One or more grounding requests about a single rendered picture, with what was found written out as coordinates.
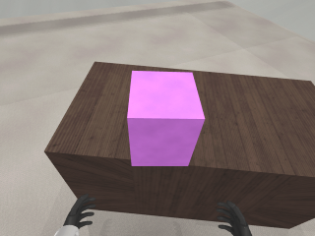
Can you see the right robot hand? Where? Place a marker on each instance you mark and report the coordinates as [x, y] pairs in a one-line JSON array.
[[239, 225]]

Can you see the carton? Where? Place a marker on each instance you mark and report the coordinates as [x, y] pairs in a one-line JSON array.
[[165, 118]]

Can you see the left robot forearm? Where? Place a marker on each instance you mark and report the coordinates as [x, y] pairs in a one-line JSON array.
[[67, 230]]

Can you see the pedestal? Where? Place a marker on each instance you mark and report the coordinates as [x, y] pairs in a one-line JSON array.
[[256, 149]]

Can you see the left robot hand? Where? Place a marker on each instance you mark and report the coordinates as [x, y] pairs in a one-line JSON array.
[[75, 215]]

